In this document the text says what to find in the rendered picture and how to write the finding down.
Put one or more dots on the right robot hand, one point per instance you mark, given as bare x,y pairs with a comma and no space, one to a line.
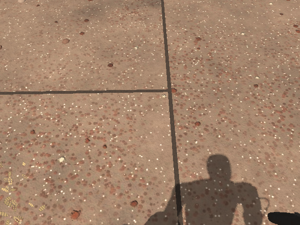
284,218

